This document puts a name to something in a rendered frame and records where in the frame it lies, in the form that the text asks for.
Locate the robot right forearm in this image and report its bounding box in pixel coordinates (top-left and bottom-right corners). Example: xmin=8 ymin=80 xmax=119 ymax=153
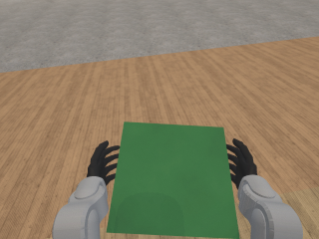
xmin=237 ymin=174 xmax=303 ymax=239

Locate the carton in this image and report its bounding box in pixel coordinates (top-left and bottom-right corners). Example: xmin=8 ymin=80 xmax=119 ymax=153
xmin=106 ymin=121 xmax=240 ymax=239

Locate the right robot hand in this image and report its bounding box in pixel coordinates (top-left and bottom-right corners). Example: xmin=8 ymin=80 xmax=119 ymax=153
xmin=226 ymin=138 xmax=258 ymax=190

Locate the left robot hand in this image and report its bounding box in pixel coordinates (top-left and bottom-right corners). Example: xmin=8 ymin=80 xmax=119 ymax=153
xmin=87 ymin=140 xmax=120 ymax=186

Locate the robot left forearm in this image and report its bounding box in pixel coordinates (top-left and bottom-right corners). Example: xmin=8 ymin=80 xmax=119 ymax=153
xmin=52 ymin=176 xmax=109 ymax=239

